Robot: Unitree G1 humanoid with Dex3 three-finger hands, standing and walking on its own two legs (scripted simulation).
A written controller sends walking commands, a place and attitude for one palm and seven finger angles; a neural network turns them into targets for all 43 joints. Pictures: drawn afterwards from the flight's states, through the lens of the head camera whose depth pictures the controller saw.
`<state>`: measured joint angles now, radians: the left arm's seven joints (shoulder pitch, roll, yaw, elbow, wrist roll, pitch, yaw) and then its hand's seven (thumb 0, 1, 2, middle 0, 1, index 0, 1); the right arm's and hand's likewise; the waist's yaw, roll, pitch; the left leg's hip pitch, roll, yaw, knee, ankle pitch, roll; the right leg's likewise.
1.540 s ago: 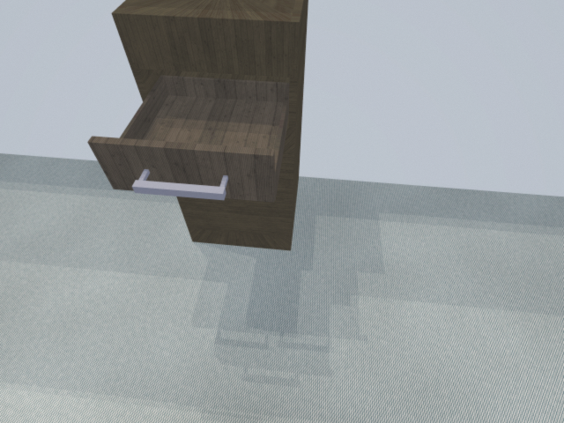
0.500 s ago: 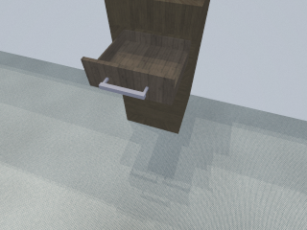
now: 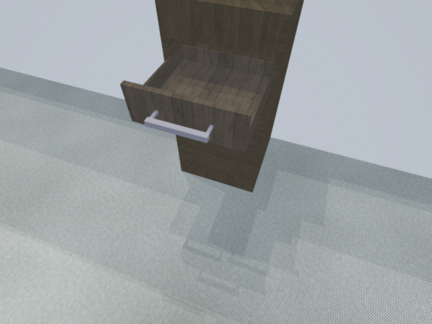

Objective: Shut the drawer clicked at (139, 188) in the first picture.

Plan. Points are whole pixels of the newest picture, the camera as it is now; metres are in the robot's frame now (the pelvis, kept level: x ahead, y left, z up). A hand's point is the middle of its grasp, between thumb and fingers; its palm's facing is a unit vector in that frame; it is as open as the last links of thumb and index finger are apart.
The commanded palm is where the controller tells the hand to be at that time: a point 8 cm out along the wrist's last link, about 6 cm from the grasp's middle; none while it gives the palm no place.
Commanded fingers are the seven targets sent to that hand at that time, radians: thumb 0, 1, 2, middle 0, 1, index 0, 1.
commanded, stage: look at it before walking up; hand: left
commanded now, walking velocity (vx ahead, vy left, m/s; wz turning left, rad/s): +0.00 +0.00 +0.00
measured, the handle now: (179, 125) +0.62 +0.15 -0.05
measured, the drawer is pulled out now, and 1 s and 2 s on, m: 0.30 0.30 0.30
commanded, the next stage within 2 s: turn to face it in 0.40 s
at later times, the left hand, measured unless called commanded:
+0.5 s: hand out of the picture +0.03 +0.19 -0.17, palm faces +0.04 -0.98 -0.21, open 7.4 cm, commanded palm none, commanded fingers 0.00 0.90 0.90 -0.20 -0.30 -0.20 -0.30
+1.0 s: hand out of the picture +0.06 +0.20 -0.17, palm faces -0.06 -0.97 -0.25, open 7.4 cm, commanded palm none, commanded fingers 0.00 0.90 0.90 -0.20 -0.30 -0.20 -0.30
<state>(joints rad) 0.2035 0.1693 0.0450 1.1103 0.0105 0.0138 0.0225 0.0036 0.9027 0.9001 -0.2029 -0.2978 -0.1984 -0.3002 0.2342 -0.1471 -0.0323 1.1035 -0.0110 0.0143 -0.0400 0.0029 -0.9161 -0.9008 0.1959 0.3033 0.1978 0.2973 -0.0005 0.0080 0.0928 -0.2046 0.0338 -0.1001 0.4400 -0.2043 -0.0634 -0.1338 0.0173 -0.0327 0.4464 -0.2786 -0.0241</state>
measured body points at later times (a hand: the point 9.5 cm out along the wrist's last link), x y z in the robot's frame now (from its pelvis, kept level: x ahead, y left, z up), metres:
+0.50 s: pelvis +0.00 +0.00 +0.00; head +0.02 +0.01 +0.45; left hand +0.03 +0.24 -0.16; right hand +0.01 -0.22 -0.16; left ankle +0.03 +0.16 -0.74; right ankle -0.02 -0.10 -0.74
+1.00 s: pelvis -0.02 +0.00 -0.01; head +0.02 -0.01 +0.44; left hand +0.06 +0.25 -0.15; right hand -0.01 -0.26 -0.16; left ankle +0.01 +0.15 -0.72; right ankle -0.02 -0.10 -0.74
